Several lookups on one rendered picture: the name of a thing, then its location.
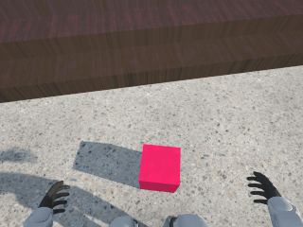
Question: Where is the robot right forearm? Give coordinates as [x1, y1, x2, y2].
[267, 196, 303, 227]

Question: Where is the robot thigh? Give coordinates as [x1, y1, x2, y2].
[173, 214, 210, 227]
[108, 216, 138, 227]

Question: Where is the right robot hand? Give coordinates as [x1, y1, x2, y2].
[246, 171, 281, 205]

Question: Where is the left robot hand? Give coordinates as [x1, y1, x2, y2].
[38, 181, 70, 215]

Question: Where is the robot right thigh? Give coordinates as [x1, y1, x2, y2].
[173, 214, 210, 227]

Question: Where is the robot left forearm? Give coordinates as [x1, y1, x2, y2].
[23, 207, 54, 227]

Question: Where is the carton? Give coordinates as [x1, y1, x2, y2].
[138, 144, 181, 193]

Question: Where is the robot left thigh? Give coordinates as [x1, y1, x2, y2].
[108, 216, 138, 227]

